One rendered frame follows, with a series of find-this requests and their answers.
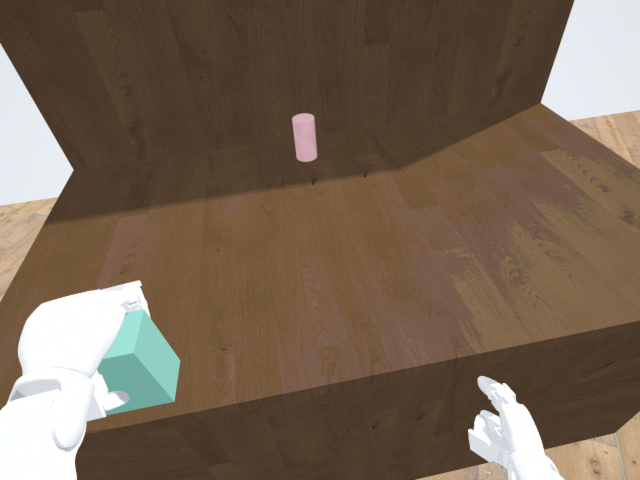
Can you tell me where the right robot forearm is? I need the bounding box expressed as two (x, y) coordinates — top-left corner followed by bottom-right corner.
(507, 449), (564, 480)

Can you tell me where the robot left hand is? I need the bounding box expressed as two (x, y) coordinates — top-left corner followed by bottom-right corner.
(18, 280), (150, 422)

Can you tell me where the table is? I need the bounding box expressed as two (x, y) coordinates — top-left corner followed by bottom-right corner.
(0, 0), (640, 480)

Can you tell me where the robot right hand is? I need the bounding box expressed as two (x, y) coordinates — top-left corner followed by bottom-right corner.
(468, 376), (545, 469)

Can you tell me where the sponge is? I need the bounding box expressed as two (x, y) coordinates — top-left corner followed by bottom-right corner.
(22, 309), (180, 415)

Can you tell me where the left robot forearm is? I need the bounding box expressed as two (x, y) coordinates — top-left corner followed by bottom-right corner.
(0, 368), (95, 480)

